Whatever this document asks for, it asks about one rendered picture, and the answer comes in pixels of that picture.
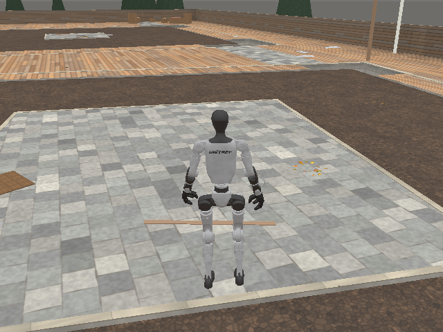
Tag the robot left upper arm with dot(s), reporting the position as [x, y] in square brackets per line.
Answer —
[198, 147]

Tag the robot left shin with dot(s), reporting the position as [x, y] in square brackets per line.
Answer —
[207, 255]

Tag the right robot forearm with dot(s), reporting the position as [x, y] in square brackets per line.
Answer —
[255, 183]

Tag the left robot forearm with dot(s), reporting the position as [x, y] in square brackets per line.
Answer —
[188, 182]

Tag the robot right upper arm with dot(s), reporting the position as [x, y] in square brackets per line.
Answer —
[246, 157]

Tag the robot left hand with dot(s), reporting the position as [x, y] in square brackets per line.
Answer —
[191, 194]

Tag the robot right hand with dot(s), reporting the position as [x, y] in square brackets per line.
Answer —
[258, 198]

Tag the robot head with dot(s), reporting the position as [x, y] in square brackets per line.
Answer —
[220, 121]

